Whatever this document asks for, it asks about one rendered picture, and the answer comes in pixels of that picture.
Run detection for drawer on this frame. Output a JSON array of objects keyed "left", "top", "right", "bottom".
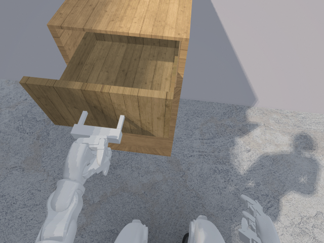
[{"left": 19, "top": 32, "right": 180, "bottom": 138}]

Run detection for robot right thigh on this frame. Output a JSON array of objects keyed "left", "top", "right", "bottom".
[{"left": 188, "top": 219, "right": 225, "bottom": 243}]

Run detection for cabinet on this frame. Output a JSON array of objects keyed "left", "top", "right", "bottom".
[{"left": 47, "top": 0, "right": 192, "bottom": 156}]

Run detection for left robot hand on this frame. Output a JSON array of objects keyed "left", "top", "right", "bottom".
[{"left": 62, "top": 136, "right": 112, "bottom": 185}]

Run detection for left robot forearm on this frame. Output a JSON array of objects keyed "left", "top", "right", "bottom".
[{"left": 35, "top": 179, "right": 85, "bottom": 243}]

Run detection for handle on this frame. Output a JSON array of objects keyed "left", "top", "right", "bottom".
[{"left": 71, "top": 111, "right": 125, "bottom": 144}]

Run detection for robot thigh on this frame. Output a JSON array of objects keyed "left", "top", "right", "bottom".
[
  {"left": 114, "top": 223, "right": 148, "bottom": 243},
  {"left": 188, "top": 219, "right": 225, "bottom": 243}
]

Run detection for robot left thigh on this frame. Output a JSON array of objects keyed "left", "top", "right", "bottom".
[{"left": 114, "top": 223, "right": 148, "bottom": 243}]

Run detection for right robot hand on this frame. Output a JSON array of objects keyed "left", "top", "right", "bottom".
[{"left": 238, "top": 194, "right": 280, "bottom": 243}]

